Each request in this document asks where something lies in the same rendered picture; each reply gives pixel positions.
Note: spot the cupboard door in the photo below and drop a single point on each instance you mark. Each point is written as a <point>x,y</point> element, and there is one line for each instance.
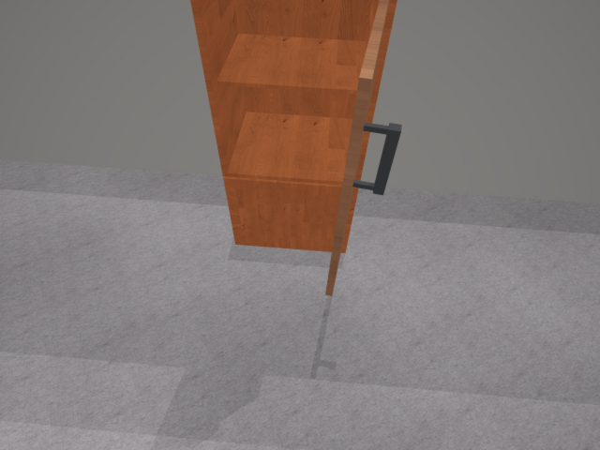
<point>360,116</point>

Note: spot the handle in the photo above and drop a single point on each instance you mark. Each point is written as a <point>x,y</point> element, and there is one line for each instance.
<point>389,149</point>

